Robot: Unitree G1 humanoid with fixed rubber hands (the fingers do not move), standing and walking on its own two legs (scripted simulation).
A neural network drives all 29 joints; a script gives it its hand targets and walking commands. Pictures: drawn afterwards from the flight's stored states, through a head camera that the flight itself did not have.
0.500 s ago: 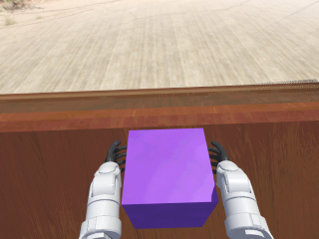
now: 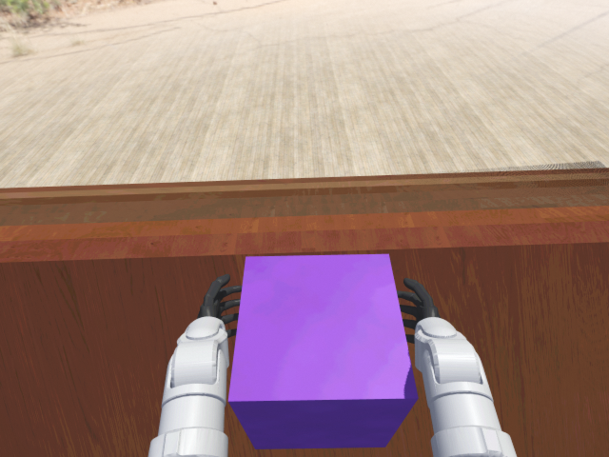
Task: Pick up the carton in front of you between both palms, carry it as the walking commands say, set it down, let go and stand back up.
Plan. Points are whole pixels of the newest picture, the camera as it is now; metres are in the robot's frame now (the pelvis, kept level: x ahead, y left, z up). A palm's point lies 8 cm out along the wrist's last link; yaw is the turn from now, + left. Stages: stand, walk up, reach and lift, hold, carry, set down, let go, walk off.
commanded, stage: reach and lift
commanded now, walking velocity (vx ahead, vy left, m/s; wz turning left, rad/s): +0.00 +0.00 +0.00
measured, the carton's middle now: (318, 356) +0.29 +0.00 -0.05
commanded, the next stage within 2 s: hold in 0.14 s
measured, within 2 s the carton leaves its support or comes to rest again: neither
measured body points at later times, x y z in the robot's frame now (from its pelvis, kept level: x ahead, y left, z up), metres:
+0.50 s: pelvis -0.01 +0.00 +0.00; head -0.06 +0.00 +0.45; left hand +0.29 +0.15 +0.04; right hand +0.28 -0.15 +0.03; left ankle +0.00 +0.13 -0.74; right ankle +0.02 -0.13 -0.74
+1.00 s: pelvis -0.01 +0.00 +0.00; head -0.06 +0.00 +0.45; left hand +0.30 +0.15 +0.05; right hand +0.29 -0.15 +0.04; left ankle +0.00 +0.13 -0.74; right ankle +0.02 -0.13 -0.74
